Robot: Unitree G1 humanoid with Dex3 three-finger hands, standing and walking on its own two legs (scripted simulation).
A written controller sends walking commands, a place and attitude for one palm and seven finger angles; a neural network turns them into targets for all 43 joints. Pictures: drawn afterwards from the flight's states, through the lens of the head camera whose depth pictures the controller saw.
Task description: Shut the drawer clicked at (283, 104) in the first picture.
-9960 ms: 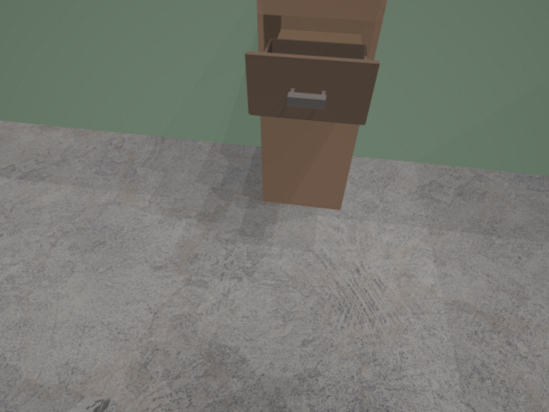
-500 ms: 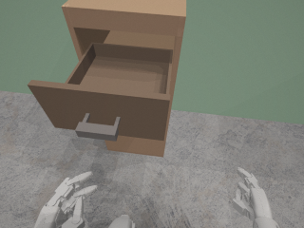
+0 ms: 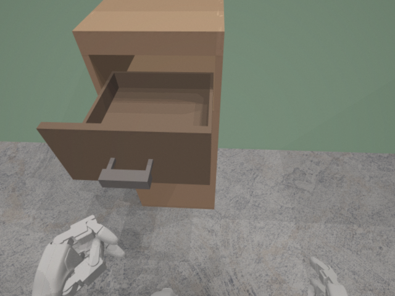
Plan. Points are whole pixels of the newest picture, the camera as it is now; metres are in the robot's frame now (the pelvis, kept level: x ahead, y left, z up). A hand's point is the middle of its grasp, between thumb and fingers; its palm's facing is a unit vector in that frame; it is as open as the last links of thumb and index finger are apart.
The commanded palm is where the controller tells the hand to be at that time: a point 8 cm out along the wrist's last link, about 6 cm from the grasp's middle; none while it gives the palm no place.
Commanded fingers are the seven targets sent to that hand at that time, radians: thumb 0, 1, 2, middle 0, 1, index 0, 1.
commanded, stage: raise the hand and make a fist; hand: left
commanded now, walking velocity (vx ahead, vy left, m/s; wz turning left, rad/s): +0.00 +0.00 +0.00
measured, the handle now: (128, 170) +0.36 +0.17 +0.06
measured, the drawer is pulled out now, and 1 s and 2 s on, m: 0.30 0.30 0.30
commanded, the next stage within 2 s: bring the fist close to the handle in 0.98 s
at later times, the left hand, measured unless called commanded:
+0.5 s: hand (103, 255) +0.16 +0.14 +0.15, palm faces -0.06 -1.00 -0.05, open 3.2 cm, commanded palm +0.12 +0.19 +0.16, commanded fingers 0.00 0.90 0.90 -1.40 -1.60 -1.40 -1.60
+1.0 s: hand (99, 247) +0.16 +0.14 +0.16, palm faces +0.00 -1.00 -0.09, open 3.3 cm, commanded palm +0.12 +0.19 +0.17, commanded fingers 0.00 0.90 0.90 -1.40 -1.60 -1.40 -1.60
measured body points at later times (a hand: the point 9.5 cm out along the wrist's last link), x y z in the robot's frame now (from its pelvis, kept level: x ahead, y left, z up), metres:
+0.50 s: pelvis +0.00 +0.02 +0.01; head -0.02 +0.01 +0.46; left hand +0.16 +0.19 +0.15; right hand +0.21 -0.17 -0.03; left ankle +0.06 +0.12 -0.69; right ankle -0.03 -0.10 -0.69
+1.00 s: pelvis +0.01 +0.00 +0.02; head -0.02 -0.03 +0.47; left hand +0.16 +0.19 +0.17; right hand +0.21 -0.22 -0.04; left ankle +0.06 +0.12 -0.69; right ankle -0.03 -0.10 -0.69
